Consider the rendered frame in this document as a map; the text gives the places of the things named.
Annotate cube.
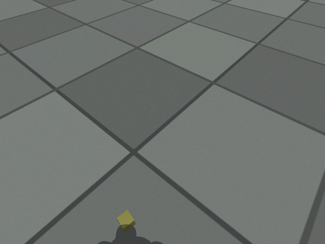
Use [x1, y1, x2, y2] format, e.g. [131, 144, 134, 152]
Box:
[117, 210, 136, 232]

